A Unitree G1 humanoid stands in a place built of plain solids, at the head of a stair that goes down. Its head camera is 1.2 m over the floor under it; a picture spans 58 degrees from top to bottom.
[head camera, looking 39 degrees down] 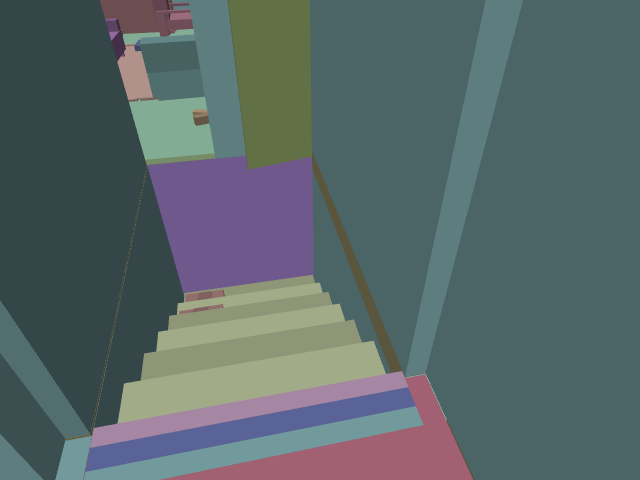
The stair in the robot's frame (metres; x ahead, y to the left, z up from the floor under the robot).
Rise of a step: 0.17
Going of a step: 0.26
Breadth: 0.93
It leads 12 degrees to the left of straight ahead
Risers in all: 7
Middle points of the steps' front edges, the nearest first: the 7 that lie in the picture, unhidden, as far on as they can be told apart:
0.72 0.19 0.00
0.98 0.25 -0.17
1.23 0.30 -0.34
1.48 0.35 -0.51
1.74 0.40 -0.68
1.99 0.46 -0.85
2.25 0.51 -1.03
